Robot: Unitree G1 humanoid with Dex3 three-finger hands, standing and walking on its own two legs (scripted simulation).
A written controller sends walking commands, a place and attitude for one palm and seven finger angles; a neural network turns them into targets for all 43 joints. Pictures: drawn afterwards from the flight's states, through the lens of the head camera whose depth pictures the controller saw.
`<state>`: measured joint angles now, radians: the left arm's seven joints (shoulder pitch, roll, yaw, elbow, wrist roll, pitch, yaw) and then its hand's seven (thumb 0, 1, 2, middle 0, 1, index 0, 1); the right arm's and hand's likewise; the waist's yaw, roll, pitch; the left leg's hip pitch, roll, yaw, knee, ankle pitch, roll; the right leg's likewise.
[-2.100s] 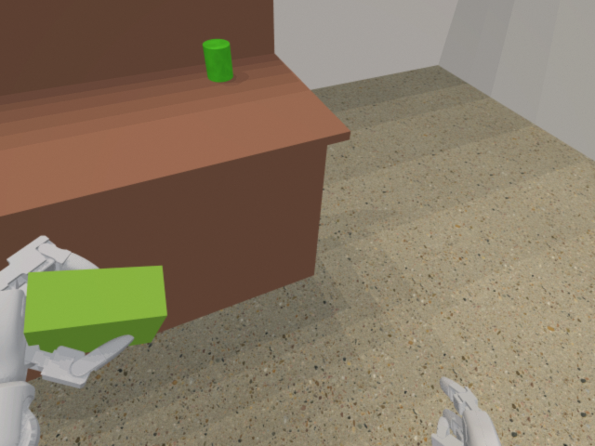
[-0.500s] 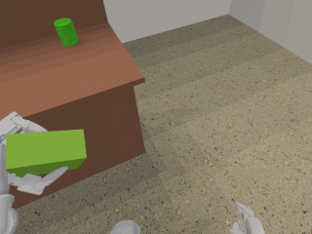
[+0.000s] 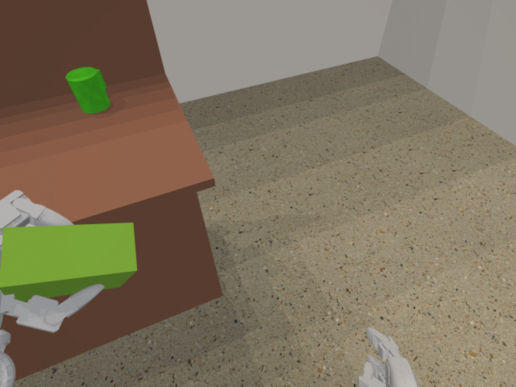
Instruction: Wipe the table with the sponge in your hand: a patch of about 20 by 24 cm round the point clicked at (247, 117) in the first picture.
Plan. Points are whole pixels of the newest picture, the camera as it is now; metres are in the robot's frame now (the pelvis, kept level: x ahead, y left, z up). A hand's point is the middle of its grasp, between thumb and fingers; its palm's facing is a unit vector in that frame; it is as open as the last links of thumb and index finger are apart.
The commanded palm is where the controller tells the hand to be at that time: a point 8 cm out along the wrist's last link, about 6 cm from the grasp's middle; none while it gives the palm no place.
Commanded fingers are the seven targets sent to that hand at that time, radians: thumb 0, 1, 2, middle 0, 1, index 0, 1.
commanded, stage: take the last steps up to it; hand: left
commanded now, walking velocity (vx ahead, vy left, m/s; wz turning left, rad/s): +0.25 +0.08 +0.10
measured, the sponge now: (90, 261) +0.22 +0.21 +0.17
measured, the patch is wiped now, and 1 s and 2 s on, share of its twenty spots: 0.00 0.00 0.00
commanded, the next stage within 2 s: come to a stop and stand still in 0.58 s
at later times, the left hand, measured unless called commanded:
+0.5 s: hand (93, 188) +0.32 +0.24 +0.18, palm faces +0.42 -0.81 -0.42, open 9.8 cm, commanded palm +0.25 +0.28 +0.19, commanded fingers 0.00 0.10 1.30 -1.20 -1.60 -1.20 -1.60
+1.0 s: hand (116, 172) +0.36 +0.22 +0.17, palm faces +0.38 -0.80 -0.45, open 9.8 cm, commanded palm +0.29 +0.27 +0.19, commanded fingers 0.00 0.10 1.30 -1.20 -1.60 -1.20 -1.60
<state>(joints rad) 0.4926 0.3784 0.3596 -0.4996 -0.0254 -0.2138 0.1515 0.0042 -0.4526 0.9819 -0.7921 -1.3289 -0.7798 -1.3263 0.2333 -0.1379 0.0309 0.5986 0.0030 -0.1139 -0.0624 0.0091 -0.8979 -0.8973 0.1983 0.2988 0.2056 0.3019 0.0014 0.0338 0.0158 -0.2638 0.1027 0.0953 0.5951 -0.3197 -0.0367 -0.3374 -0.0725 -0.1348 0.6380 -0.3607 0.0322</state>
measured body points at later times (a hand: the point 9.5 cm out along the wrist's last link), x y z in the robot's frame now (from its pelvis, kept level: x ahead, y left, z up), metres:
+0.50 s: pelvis +0.10 -0.01 +0.00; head +0.12 +0.00 +0.45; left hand +0.29 +0.28 +0.20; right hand +0.28 -0.24 -0.07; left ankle +0.13 +0.09 -0.73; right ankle +0.05 -0.12 -0.68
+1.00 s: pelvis +0.15 -0.01 +0.00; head +0.19 -0.01 +0.45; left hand +0.33 +0.26 +0.20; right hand +0.34 -0.26 -0.08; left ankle +0.17 +0.10 -0.73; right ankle +0.15 -0.13 -0.73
